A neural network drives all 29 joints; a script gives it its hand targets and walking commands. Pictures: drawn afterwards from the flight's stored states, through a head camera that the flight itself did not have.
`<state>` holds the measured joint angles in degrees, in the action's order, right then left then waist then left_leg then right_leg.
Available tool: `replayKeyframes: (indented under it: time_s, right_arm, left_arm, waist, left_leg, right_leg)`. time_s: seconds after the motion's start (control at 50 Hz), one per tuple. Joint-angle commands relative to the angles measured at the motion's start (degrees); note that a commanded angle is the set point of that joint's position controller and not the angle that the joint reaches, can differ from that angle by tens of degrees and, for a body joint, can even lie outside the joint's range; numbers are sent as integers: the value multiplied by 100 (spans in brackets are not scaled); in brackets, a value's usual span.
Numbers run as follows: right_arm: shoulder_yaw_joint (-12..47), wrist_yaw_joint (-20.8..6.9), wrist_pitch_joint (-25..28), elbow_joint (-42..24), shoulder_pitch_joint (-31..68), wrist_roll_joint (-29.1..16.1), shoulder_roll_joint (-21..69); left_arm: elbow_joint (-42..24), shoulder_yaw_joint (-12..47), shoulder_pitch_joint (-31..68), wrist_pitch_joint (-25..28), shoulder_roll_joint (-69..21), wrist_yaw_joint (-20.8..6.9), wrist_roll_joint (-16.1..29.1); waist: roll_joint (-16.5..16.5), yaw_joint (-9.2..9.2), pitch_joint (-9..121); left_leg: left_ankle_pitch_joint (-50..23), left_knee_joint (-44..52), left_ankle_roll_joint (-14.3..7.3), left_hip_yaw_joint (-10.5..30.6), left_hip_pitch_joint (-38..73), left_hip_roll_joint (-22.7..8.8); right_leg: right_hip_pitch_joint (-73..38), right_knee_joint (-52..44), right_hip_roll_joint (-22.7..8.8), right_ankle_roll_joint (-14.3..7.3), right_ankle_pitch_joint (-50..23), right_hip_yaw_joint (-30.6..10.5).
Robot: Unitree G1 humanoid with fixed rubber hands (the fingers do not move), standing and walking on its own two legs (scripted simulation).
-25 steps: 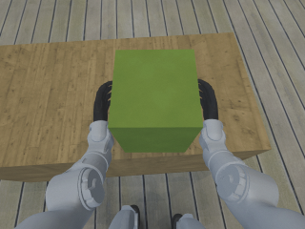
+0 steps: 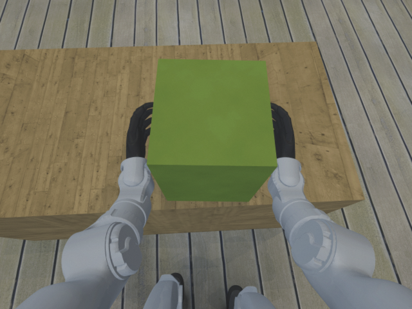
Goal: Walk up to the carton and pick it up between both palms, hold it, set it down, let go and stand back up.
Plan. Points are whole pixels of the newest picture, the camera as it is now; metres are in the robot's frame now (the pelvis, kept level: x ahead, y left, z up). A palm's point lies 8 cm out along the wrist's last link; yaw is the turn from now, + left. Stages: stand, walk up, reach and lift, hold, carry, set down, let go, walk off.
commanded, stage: reach and lift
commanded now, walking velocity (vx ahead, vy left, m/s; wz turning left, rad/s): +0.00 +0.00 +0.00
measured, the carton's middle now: (209, 140) +0.45 +0.03 -0.05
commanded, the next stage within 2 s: none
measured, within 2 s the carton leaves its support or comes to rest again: leaves its support in 1.36 s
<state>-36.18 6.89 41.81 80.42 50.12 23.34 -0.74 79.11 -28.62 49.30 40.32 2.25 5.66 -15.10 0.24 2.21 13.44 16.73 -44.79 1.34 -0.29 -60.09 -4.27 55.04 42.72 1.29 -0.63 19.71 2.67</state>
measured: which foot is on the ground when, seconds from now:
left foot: down 0.00-1.00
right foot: down 0.00-1.00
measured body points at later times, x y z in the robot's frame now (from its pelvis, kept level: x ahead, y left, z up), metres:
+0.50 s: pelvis +0.00 +0.00 -0.01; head +0.15 +0.00 +0.42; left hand +0.42 +0.17 -0.02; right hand +0.44 -0.12 -0.02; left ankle +0.01 +0.13 -0.69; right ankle -0.02 -0.12 -0.69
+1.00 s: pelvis -0.01 +0.01 -0.02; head +0.12 +0.01 +0.41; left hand +0.41 +0.17 -0.02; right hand +0.43 -0.12 -0.02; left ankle +0.01 +0.13 -0.69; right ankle -0.02 -0.12 -0.69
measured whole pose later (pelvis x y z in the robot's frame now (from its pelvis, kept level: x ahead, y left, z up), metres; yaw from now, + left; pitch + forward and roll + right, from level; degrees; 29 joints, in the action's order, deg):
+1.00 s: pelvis -0.01 +0.01 -0.02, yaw -1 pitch +32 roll -3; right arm -22.6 10.2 44.3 91.8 53.4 14.3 -5.0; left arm 91.6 -17.7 52.0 45.2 3.3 6.3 0.4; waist 1.4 3.2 17.9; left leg 20.4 -53.7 0.8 -0.5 -65.2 -4.8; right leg 60.1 51.1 1.6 0.0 22.9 2.1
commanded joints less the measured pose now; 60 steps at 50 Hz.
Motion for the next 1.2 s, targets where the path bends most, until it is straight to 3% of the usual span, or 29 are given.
replayKeyframes:
  time_s: [0.0,0.08,0.12,0.16,0.22,0.24,0.26,0.28,0.38,0.46,0.5,0.54,0.58,0.64,0.68,0.7,0.74,0.76,0.78,0.8,0.84,0.86,0.9,0.92,0.98,1.1,1.12,1.16,1.18]
  right_arm:
    - [1629,-881,-54,740,1928,1065,3164]
    - [1588,-836,95,1017,1871,1085,3004]
    - [1666,-782,194,856,1880,1083,2924]
    - [1779,-774,208,994,2102,1009,3108]
    - [1866,-750,295,1067,2049,1029,3262]
    - [1855,-791,303,1051,2129,1000,3198]
    - [1923,-769,321,1053,2165,1030,3201]
    - [1887,-770,342,1143,2119,1005,3177]
    - [2052,-757,461,1234,2298,816,3054]
    - [2191,-774,521,1114,2482,829,3128]
    - [2096,-732,550,1270,2628,940,3073]
    - [2139,-706,541,1126,2737,897,3096]
    - [2205,-654,540,1271,2651,900,3158]
    - [2318,-705,559,1314,2902,656,3102]
    - [2405,-719,531,1307,2882,573,3196]
    - [2460,-731,515,1348,2908,590,3072]
    - [2586,-702,497,1313,2869,527,3152]
    - [2527,-714,485,1275,2910,618,3248]
    - [2548,-706,486,1339,2953,514,3320]
    - [2457,-723,467,1312,3099,485,3255]
    - [2541,-710,495,1300,3080,499,3065]
    - [2579,-703,450,1367,3171,397,3070]
    - [2616,-722,408,1336,3136,292,3120]
    - [2655,-751,345,1210,3076,248,3099]
    - [2781,-739,320,1259,2970,165,3101]
    - [2914,-753,133,925,3114,45,3213]
    - [3058,-769,77,902,3108,-115,3270]
    - [3109,-799,38,607,3223,-203,3043]
    - [3109,-824,-30,706,3008,-252,3135]
  left_arm:
    - [615,1218,1645,-73,-2823,-592,-650]
    - [534,1286,1605,33,-2951,-512,-632]
    - [631,1226,1590,62,-2919,-557,-564]
    - [713,1307,1632,62,-2903,-611,-578]
    - [798,1281,1645,151,-2956,-671,-574]
    - [682,1350,1792,150,-2898,-667,-505]
    - [809,1393,1779,171,-2931,-702,-486]
    - [835,1390,1778,194,-2915,-673,-431]
    - [908,1564,1951,266,-2957,-635,-336]
    - [1114,1572,1970,292,-2958,-692,-265]
    - [1170,1568,2059,357,-2933,-707,-133]
    - [1235,1613,2125,362,-2991,-741,-140]
    - [1166,1611,2256,439,-3006,-759,-140]
    - [1294,1782,2418,379,-3041,-762,28]
    - [1069,1892,2352,348,-3001,-774,202]
    - [1261,1964,2404,333,-3044,-780,188]
    - [1255,1972,2308,367,-2972,-804,220]
    - [1300,1894,2339,349,-2996,-831,252]
    - [1346,1963,2399,366,-2925,-839,266]
    - [1184,2031,2597,340,-2967,-822,413]
    - [1329,2071,2476,372,-2965,-790,460]
    - [1309,2130,2524,379,-2984,-793,503]
    - [1278,2193,2661,349,-2978,-787,517]
    - [1284,2164,2693,326,-3003,-779,458]
    - [1242,2305,2450,265,-3096,-767,542]
    - [915,2653,2655,158,-3363,-724,811]
    - [1027,2711,2506,152,-3394,-722,878]
    - [978,2768,2612,110,-3411,-671,950]
    - [814,2875,2517,65,-3478,-611,944]
  waist:
    - [-74,28,2984]
    - [231,-23,3322]
    - [75,114,3394]
    - [-11,-30,3215]
    - [-51,83,3240]
    - [-30,24,3191]
    - [-40,107,3259]
    - [-109,-11,3325]
    - [56,128,3512]
    - [-169,121,3655]
    - [-115,2,3626]
    - [-270,100,3748]
    - [-58,71,3792]
    - [-153,47,3802]
    - [8,93,3953]
    - [-157,-1,3983]
    - [-227,84,3869]
    - [-342,-12,3901]
    - [-140,123,3947]
    - [-24,55,3893]
    - [-103,88,4067]
    - [-153,-44,4046]
    - [-17,98,4022]
    - [-40,-18,4087]
    - [115,100,4033]
    - [81,-107,4059]
    - [-27,-22,3954]
    - [79,-139,4271]
    - [165,-80,4283]
  left_leg:
    - [-2439,-63,124,-413,2654,330]
    - [-3092,-232,233,-389,3042,306]
    - [-3302,-189,249,-397,3184,307]
    - [-2844,-228,142,-355,2926,313]
    - [-2496,-117,79,-445,2279,379]
    - [-2670,-142,59,-397,2323,400]
    - [-2605,-236,79,-375,2384,392]
    - [-2634,-214,77,-421,2293,384]
    - [-3122,-338,209,-431,2787,356]
    - [-2659,-375,132,-385,2574,326]
    - [-2407,-405,147,-429,2392,392]
    - [-2261,-368,77,-414,2364,384]
    - [-2393,-458,130,-441,2407,389]
    - [-2396,-568,141,-403,2440,367]
    - [-2514,-680,114,-433,2507,422]
    - [-2540,-593,146,-374,2430,401]
    - [-2569,-676,132,-401,2409,443]
    - [-2355,-678,102,-364,2290,430]
    - [-2345,-708,105,-435,2209,467]
    - [-2126,-766,78,-465,2078,471]
    - [-2366,-746,135,-451,2466,439]
    - [-2240,-830,125,-410,2414,422]
    - [-2256,-838,163,-389,2540,482]
    - [-2164,-848,189,-390,2543,436]
    - [-2507,-817,266,-450,2737,480]
    - [-2327,-941,227,-287,2788,470]
    - [-2358,-902,188,-276,2804,518]
    - [-2417,-883,314,-275,3037,470]
    - [-2390,-733,319,-189,3178,495]
  right_leg:
    - [-1317,-279,188,60,-2544,372]
    - [-838,-213,279,-18,-2535,505]
    - [-1018,-239,268,8,-2813,454]
    - [-1144,-225,246,12,-2799,449]
    - [-1682,-104,152,84,-3041,297]
    - [-1667,-79,207,120,-3143,330]
    - [-1555,-76,148,78,-3204,326]
    - [-1617,-40,192,106,-3178,329]
    - [-1282,-10,282,37,-3127,392]
    - [-1331,75,227,93,-3008,321]
    - [-1128,14,229,82,-2771,425]
    - [-1408,107,236,121,-2936,324]
    - [-1360,217,247,127,-3102,267]
    - [-1334,172,299,109,-3004,259]
    - [-1350,336,312,136,-3131,317]
    - [-1374,271,352,138,-3034,297]
    - [-1401,339,302,156,-3102,289]
    - [-1396,326,341,142,-3049,231]
    - [-1431,434,301,156,-3148,252]
    - [-1264,443,306,180,-2788,346]
    - [-1211,397,340,177,-2863,377]
    - [-1170,375,354,134,-2679,289]
    - [-995,406,395,118,-2592,317]
    - [-1109,423,412,92,-2627,260]
    - [-1174,392,426,121,-2761,370]
    - [-1371,381,488,144,-2582,346]
    - [-1239,401,544,175,-2478,304]
    - [-1144,307,512,112,-2313,304]
    - [-1245,217,608,102,-2256,309]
